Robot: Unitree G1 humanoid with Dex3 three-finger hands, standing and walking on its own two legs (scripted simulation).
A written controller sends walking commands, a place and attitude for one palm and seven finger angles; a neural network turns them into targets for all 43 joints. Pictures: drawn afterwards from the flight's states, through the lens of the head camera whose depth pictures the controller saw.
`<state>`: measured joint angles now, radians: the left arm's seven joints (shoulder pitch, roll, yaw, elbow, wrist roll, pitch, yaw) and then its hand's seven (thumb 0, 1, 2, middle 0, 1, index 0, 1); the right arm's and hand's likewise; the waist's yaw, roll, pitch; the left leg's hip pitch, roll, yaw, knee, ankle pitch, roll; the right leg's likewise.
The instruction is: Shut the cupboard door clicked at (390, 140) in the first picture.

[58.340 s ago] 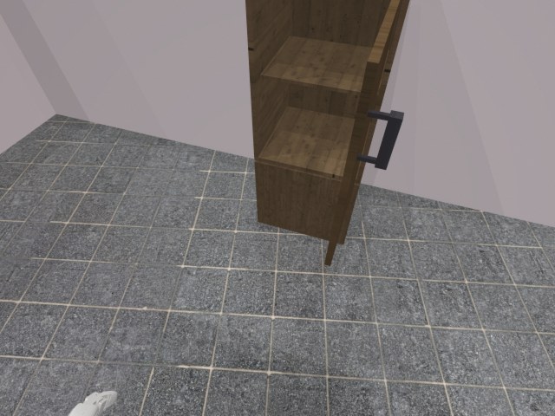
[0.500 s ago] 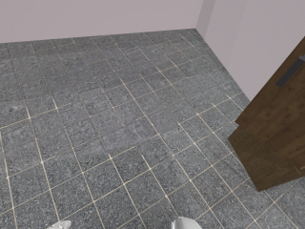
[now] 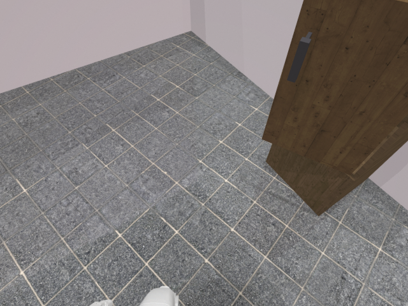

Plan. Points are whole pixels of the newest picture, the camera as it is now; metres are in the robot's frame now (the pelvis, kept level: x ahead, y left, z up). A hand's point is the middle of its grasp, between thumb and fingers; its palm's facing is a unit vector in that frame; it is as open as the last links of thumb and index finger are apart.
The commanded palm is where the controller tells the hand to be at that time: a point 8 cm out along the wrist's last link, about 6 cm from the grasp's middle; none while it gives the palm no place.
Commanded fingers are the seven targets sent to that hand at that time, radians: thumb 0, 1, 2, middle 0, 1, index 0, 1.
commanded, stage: turn to face it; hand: left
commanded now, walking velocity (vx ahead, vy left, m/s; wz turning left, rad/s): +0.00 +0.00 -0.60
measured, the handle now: (300, 57) +0.74 -0.23 +0.06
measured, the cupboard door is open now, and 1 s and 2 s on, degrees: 27 27 27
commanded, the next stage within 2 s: take the last steps up to it in 0.52 s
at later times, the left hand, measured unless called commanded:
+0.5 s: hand (122, 286) +0.17 +0.20 -0.16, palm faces -0.29 -0.93 -0.24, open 7.4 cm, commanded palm none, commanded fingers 0.00 0.90 0.90 -0.20 -0.30 -0.20 -0.30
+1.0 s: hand (141, 287) +0.18 +0.16 -0.19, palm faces -0.41 -0.90 -0.13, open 7.4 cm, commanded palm none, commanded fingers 0.00 0.90 0.90 -0.20 -0.30 -0.20 -0.30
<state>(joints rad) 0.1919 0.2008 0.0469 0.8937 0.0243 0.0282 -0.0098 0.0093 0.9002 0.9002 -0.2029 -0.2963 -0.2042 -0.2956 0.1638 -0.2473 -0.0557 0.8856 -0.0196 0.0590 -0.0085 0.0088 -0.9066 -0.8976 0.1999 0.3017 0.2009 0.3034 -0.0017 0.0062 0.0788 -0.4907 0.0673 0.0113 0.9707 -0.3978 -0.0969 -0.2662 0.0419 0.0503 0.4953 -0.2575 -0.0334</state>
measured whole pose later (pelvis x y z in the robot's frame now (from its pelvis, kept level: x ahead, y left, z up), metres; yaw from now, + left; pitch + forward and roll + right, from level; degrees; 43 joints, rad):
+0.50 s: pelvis +0.01 +0.03 +0.00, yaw -17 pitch +1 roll -2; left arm 0.12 0.26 0.07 0.90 0.02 0.07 -0.03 0.01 0.91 0.90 -0.20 -0.30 -0.20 -0.29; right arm 0.24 -0.22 -0.03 0.91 -0.04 0.02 -0.02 0.01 -0.90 -0.90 0.20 0.30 0.21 0.30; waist -0.02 0.02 0.10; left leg -0.25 0.14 0.20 0.56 -0.32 -0.01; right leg -0.33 -0.02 -0.06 0.73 -0.39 0.03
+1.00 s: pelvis +0.07 +0.01 +0.00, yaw -24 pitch +1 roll -1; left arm 0.26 0.22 0.06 1.03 0.04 0.04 -0.03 0.01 0.90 0.90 -0.20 -0.30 -0.20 -0.29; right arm 0.33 -0.17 -0.01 0.96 -0.05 -0.04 -0.02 0.00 -0.90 -0.90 0.20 0.30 0.20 0.30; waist -0.03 -0.06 0.00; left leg -0.23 0.06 0.14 0.55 -0.34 0.02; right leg -0.41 0.01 0.00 1.02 -0.41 -0.03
